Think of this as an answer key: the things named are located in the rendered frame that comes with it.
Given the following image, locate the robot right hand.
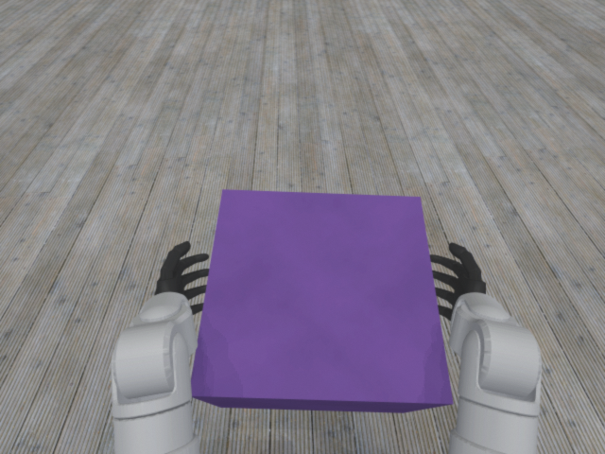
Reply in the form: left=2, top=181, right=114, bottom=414
left=430, top=243, right=486, bottom=322

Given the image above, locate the carton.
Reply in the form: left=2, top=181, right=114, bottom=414
left=191, top=189, right=454, bottom=413

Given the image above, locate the robot left hand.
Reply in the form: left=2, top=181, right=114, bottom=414
left=154, top=241, right=209, bottom=315

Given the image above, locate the right robot forearm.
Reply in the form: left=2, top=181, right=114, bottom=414
left=448, top=292, right=542, bottom=454

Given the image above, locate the left robot forearm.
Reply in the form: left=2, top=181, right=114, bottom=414
left=111, top=292, right=200, bottom=454

